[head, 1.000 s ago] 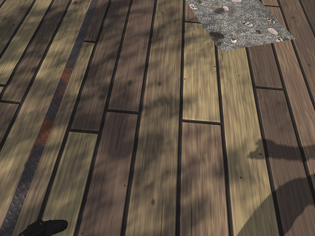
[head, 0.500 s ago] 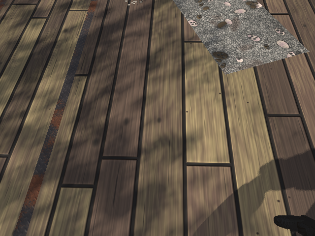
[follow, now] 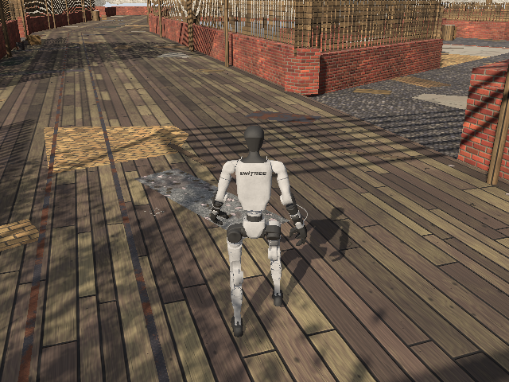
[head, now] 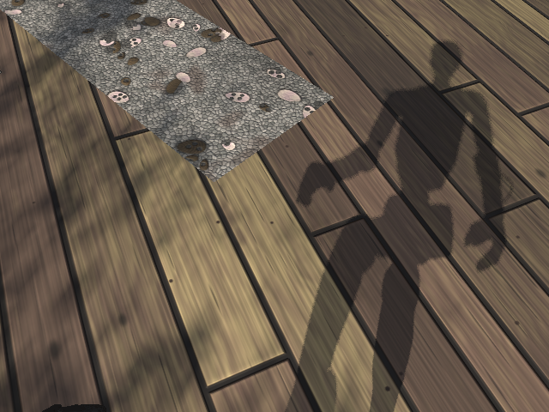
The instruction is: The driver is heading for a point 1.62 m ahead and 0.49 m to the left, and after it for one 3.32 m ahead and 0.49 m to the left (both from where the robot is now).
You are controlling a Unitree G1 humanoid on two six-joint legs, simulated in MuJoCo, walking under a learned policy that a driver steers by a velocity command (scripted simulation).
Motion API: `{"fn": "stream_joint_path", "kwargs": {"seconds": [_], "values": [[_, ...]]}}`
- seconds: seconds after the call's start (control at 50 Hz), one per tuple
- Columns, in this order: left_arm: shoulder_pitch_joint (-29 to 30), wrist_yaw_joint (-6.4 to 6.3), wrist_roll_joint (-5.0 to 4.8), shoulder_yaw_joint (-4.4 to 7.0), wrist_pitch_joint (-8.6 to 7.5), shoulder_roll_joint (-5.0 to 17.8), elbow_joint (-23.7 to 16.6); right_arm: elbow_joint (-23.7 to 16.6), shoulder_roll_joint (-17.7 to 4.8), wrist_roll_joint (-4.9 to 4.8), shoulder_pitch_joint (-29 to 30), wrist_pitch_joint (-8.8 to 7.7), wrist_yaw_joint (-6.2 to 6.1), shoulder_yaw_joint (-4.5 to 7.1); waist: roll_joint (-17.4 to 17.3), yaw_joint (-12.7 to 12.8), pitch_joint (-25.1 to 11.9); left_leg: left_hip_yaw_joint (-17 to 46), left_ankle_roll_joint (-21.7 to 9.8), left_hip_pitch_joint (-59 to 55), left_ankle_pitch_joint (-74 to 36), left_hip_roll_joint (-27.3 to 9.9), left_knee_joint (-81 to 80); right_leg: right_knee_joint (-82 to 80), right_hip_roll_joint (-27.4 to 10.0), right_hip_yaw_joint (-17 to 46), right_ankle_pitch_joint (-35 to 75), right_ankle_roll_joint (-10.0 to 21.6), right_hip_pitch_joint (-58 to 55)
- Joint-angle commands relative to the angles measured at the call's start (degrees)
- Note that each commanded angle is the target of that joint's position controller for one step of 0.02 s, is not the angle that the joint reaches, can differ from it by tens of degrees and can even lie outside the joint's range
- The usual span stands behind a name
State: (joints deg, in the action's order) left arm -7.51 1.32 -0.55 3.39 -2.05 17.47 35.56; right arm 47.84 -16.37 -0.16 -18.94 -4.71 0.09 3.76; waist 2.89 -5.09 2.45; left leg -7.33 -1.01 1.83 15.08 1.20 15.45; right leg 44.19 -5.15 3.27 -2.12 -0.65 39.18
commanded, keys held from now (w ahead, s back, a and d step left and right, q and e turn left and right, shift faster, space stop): q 0.92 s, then no key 0.08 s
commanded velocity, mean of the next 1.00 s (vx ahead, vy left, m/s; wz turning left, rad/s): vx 0.07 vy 0.00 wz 0.39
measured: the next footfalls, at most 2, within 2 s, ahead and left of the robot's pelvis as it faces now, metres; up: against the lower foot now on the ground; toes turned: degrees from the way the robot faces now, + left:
right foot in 0.10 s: +0.23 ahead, -0.14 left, +0.00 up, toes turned +0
left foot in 0.52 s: +0.15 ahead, +0.11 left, +0.00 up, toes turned +16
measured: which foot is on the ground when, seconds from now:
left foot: down 0.00-0.12, up 0.14-0.50, down 0.52-1.00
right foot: up 0.00-0.08, down 0.10-0.52, up 0.54-1.00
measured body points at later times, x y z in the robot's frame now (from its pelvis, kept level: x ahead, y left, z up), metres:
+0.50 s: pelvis +0.12 -0.01 -0.01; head +0.13 +0.02 +0.44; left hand +0.23 +0.29 -0.12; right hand +0.28 -0.27 -0.11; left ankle +0.11 +0.10 -0.74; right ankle +0.20 -0.14 -0.74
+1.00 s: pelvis +0.14 +0.00 +0.00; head +0.17 +0.02 +0.44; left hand +0.15 +0.33 -0.11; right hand +0.41 -0.18 -0.09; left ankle +0.11 +0.10 -0.74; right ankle +0.21 -0.12 -0.73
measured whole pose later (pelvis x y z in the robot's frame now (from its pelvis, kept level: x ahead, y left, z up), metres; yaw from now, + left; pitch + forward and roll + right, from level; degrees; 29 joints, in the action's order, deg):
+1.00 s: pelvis +0.14 +0.00 +0.00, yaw +29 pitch +2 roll -2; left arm -4.8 -0.5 -0.7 4.6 -1.0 16.8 44.6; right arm 36.3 -18.1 -0.8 -9.8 2.8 -1.8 4.1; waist -0.7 -1.1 1.8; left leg 11.9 -2.2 17.8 12.5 6.0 29.2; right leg 33.3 2.4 4.6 -17.3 -3.5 18.4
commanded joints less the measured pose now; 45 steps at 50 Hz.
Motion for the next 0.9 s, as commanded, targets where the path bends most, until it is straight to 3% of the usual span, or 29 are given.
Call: {"fn": "stream_joint_path", "kwargs": {"seconds": [0.02, 0.06, 0.08, 0.1, 0.12, 0.14, 0.16, 0.18, 0.2, 0.22, 0.24, 0.26, 0.3, 0.42, 0.48, 0.5, 0.52, 0.54, 0.56, 0.58, 0.6, 0.62, 0.64, 0.68, 0.78, 0.9], "values": [[3.88, 1.13, 0.21, -0.50, -1.61, 0.03, -4.96, -2.32, -9.81, -1.28, 1.66, -0.18, 0.10, 1.52, -6.85, 1.77, -1.55, 6.19, -8.38, 3.11, -36.85, -13.15, -0.68, -8.84, 3.07, -3.29, 3.58, 1.39, -9.64], [2.32, 1.15, 0.76, 0.50, -1.99, 2.59, -4.65, -1.60, -11.25, -2.07, 1.85, 0.44, 0.16, 1.76, -8.09, 3.92, -3.17, 8.42, -7.00, -0.28, -39.32, -13.72, 4.44, -14.15, 4.64, -3.27, 1.16, 3.14, -13.64], [-1.95, 0.81, 1.24, 1.24, -2.16, 4.01, -3.16, -1.51, -11.27, -2.30, 2.75, 0.66, 0.08, 1.66, -7.86, 6.75, -5.40, 8.26, -5.61, -0.22, -41.76, -12.42, 9.38, -18.53, 5.90, -4.08, 4.98, 4.36, -20.33], [-6.49, 0.14, 1.93, 2.28, -2.28, 7.10, -1.83, -1.28, -9.70, -1.87, 1.46, 0.48, 0.09, 1.05, -6.28, 8.78, -8.84, 7.08, -3.36, 3.09, -38.88, -9.53, 16.79, -20.45, 4.39, -3.48, 16.93, 6.07, -30.24], [-12.35, -0.88, 3.78, 3.07, -1.94, 11.93, -1.57, -3.12, -5.75, 0.42, -0.09, -0.20, 0.31, -0.57, 1.54, 9.67, -17.75, 5.51, 0.03, 16.15, -16.05, -5.63, 32.06, -12.18, -8.74, 7.31, 48.40, 10.98, -49.02], [-11.70, -1.11, 4.09, 2.06, -1.17, 10.51, -2.29, -1.29, -1.50, 0.12, -8.88, -0.02, 0.85, -2.37, 11.86, 7.48, -28.67, 10.05, 3.36, 27.61, 26.63, -0.07, 48.90, -11.79, -23.04, 22.05, 58.30, 21.20, -60.74], [-12.25, -0.83, 2.73, 1.85, -0.14, 8.09, -2.60, 0.15, -8.26, -1.54, -7.22, 0.91, 0.77, -0.45, 6.00, 10.17, -30.57, 15.56, 3.71, 28.00, 27.91, -1.86, 54.06, -13.55, -19.99, 19.51, 48.56, 20.09, -56.53], [-8.48, -0.75, 1.55, 1.48, 0.20, 7.12, -2.28, -1.82, -9.35, -2.54, -2.02, 1.75, 0.50, 0.18, 4.76, 9.23, -22.63, 13.43, 3.92, 33.08, 25.41, -3.25, 54.94, -16.12, -16.90, 14.29, 38.99, 17.88, -51.18], [-4.88, -0.83, 0.86, 0.86, 0.23, 5.17, -1.67, -1.94, -7.69, -2.00, -0.14, 2.90, -0.28, 0.00, 2.14, 7.46, -16.83, 12.09, 4.61, 34.03, 21.97, -5.06, 52.51, -19.04, -14.37, 11.03, 29.29, 15.86, -44.08], [-1.50, -0.84, 0.87, 0.51, 0.22, 3.88, -1.39, -1.74, -7.03, -1.31, -0.17, 4.41, -1.07, 0.21, 2.55, 5.53, -12.36, 11.53, 5.57, 31.20, 18.80, -6.15, 50.10, -22.49, -12.71, 8.13, 20.57, 14.70, -35.66], [1.34, -0.88, 1.64, 0.79, 0.23, 4.45, -1.11, -1.43, -6.09, -1.06, -1.89, 5.92, -1.68, 0.27, 4.17, 3.45, -10.12, 10.04, 6.56, 25.87, 15.35, -5.84, 49.53, -25.84, -11.36, 5.09, 14.81, 14.30, -27.40], [3.53, -0.99, 2.19, 1.13, 0.16, 4.88, -1.04, -1.45, -5.23, -0.87, -3.31, 6.95, -2.22, 0.33, 5.38, 2.25, -8.88, 8.63, 7.06, 23.03, 13.29, -5.22, 49.02, -28.03, -11.01, 2.98, 10.61, 14.50, -22.72], [5.42, -1.49, 2.35, 1.36, -0.09, 4.75, -0.49, -2.35, -4.75, -0.53, -3.36, 7.93, -2.73, 0.66, 5.98, 1.72, -7.91, 7.77, 6.73, 21.24, 10.16, -5.40, 46.51, -29.84, -11.31, -0.04, 5.33, 14.68, -19.43], [4.94, -3.15, 1.04, 2.35, 0.99, 6.71, 2.77, -7.13, -5.43, -0.15, 3.72, 8.36, -1.02, 1.03, 5.18, 3.72, -7.87, 6.41, 2.96, 18.49, 4.52, -6.61, 33.69, -29.46, -14.25, -2.60, -2.98, 13.49, -22.85], [6.09, -3.18, -0.46, 2.62, 1.91, 7.28, 4.08, -7.04, -5.51, 0.01, 1.34, 8.32, -0.03, 1.66, 3.82, 1.69, -7.44, 3.39, -0.16, 12.25, 0.05, -4.32, 22.06, -24.22, -13.14, -5.26, -7.01, 9.79, -23.11], [4.62, -3.19, -0.81, 2.36, 2.28, 5.71, 5.08, -6.48, -6.56, 0.48, -0.20, 8.21, -0.06, 2.26, 0.97, 1.54, -6.35, 4.28, -2.03, 9.58, -2.60, -3.03, 16.91, -18.94, -10.56, -7.44, -11.26, 6.64, -21.23], [1.24, -3.00, 0.00, 1.91, 2.81, 3.14, 6.07, -7.15, -11.10, 0.70, -0.78, 7.93, -0.76, 3.46, -11.85, 3.00, -3.64, 17.01, -5.80, 7.53, -13.64, -10.18, 6.66, -5.03, -4.28, -13.41, -19.23, 1.07, -14.89], [3.27, -3.23, 1.58, 1.58, 2.90, 2.56, 3.34, -10.02, -16.98, 0.94, 1.31, 7.53, -1.42, 4.18, -23.80, 4.04, -0.41, 36.45, -15.62, 6.51, -22.80, -22.21, 2.01, 9.40, 5.08, -12.44, -35.58, -3.77, -0.26], [8.40, -3.65, 1.52, 2.21, 2.77, 4.39, 2.21, -10.12, -16.14, 2.82, 0.01, 6.08, -0.85, 3.97, -18.10, 0.61, -3.42, 38.52, -19.43, 9.93, -18.32, -22.88, -0.23, 19.29, 5.73, -2.79, -36.71, -2.69, 0.02], [7.77, -3.79, 0.49, 2.64, 2.87, 5.15, 2.48, -10.30, -14.65, 2.64, 2.44, 4.80, -0.66, 3.55, -14.95, 2.54, -3.29, 33.79, -16.73, 9.67, -14.14, -20.00, 0.00, 21.69, 4.60, -0.37, -31.24, -1.48, 0.69], [5.81, -4.14, 0.57, 3.13, 3.03, 5.58, 3.90, -10.90, -12.99, 1.20, 6.13, 4.31, -0.81, 3.30, -11.43, 4.46, -3.34, 29.82, -13.11, 8.99, -11.52, -17.07, 1.11, 21.23, 3.60, 0.39, -25.67, -1.05, 1.03], [5.10, -4.57, 1.13, 3.51, 3.15, 6.28, 4.86, -11.49, -10.76, 0.06, 8.48, 4.33, -1.11, 2.60, -10.62, 5.09, -4.01, 27.70, -11.01, 8.47, -12.52, -15.68, 1.88, 20.72, 3.28, 0.62, -22.44, -1.24, 0.79], [4.53, -4.58, 1.41, 3.64, 3.07, 6.13, 5.23, -11.89, -9.56, -0.22, 9.16, 4.44, -1.51, 2.04, -10.72, 5.60, -5.13, 26.07, -10.50, 8.70, -16.47, -14.44, 2.54, 21.86, 3.79, 0.44, -20.04, -1.70, -1.11], [3.77, -4.29, 0.87, 3.45, 2.61, 4.96, 5.39, -12.31, -8.90, 0.07, 7.76, 4.63, -2.05, 1.75, -9.65, 5.57, -7.75, 24.88, -10.78, 5.95, -21.78, -13.28, 3.63, 21.49, 4.84, 0.64, -17.18, -2.47, -2.40], [6.19, -3.85, 0.36, 2.58, 1.98, 3.37, 4.71, -12.96, -10.63, -0.35, 5.56, 5.48, -2.91, 2.58, -10.37, 3.71, -7.82, 27.52, -11.31, 1.25, -19.50, -12.39, 4.87, 7.51, 5.72, 1.86, -15.86, -4.35, -3.24], [5.46, -2.63, -0.15, 2.54, 0.95, 4.39, 4.91, -14.66, -11.61, -0.24, 7.61, 6.52, -2.18, 3.15, -11.80, 3.34, -7.16, 33.39, -12.47, 5.89, -19.56, -11.35, 6.14, -2.85, 7.39, 2.34, -18.79, -4.16, -12.24]]}}
Velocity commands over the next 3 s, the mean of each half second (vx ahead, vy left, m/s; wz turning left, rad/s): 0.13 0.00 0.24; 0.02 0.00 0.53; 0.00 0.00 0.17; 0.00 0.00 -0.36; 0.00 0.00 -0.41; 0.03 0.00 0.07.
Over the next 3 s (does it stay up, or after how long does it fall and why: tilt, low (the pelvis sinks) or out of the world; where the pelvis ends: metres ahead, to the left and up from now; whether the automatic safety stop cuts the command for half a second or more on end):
stays up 0.18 0.00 -0.01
